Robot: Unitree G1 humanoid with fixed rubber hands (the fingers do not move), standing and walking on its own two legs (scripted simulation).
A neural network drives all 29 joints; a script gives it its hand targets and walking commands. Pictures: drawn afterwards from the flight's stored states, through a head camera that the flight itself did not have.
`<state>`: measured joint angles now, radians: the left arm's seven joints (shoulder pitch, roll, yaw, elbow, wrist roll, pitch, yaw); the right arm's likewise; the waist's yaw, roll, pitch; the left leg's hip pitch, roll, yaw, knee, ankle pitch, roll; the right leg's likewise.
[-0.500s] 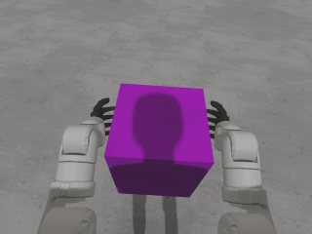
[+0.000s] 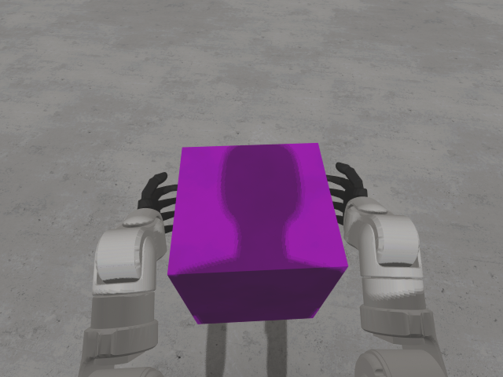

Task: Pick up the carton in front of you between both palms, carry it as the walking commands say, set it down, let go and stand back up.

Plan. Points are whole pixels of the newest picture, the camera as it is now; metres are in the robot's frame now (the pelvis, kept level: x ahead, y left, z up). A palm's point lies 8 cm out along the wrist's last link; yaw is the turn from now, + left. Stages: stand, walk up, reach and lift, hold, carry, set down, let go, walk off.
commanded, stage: carry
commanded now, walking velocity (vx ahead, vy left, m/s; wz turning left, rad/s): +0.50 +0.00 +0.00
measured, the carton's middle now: (253, 240) +0.35 +0.00 +0.01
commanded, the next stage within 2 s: none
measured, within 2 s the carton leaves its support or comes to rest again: neither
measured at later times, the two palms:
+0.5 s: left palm (158, 137) +0.55 +0.18 +0.06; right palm (314, 140) +0.53 -0.11 +0.07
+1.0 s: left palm (195, 51) +0.82 +0.14 +0.09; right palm (317, 50) +0.83 -0.16 +0.08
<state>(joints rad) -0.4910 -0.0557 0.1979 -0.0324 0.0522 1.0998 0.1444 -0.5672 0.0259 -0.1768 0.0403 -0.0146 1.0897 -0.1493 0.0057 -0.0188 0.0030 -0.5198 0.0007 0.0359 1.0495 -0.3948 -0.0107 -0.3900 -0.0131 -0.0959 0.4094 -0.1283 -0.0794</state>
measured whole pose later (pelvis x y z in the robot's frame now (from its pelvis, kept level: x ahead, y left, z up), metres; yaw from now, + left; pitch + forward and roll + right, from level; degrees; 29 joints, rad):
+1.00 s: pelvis +0.57 -0.01 +0.00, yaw -1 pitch +4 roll +1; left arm -0.12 -0.13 0.10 -0.30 0.11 1.22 0.08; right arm -0.15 0.13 -0.10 -0.30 -0.12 1.22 -0.09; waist 0.02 0.02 -0.12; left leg -0.57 0.11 0.08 0.97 -0.24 -0.01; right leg -0.23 -0.05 -0.23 0.33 -0.18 -0.06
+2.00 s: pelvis +1.11 +0.00 +0.00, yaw -1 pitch +2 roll -1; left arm -0.15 -0.13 0.10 -0.36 0.10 1.21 0.08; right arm -0.17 0.14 -0.11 -0.37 -0.12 1.21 -0.08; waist 0.00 0.04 -0.05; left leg -0.26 0.08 0.11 0.46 -0.20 -0.03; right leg -0.31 -0.02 -0.22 0.41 -0.15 -0.06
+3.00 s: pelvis +1.13 +0.03 -0.01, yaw -1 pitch +2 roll +0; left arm -0.23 -0.14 0.18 0.22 0.26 0.75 0.02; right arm -0.24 0.15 -0.20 0.22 -0.26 0.73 -0.01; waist 0.00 0.00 -0.11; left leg -0.23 0.04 0.14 0.51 -0.31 0.02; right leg -0.31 -0.08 -0.19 0.51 -0.22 -0.01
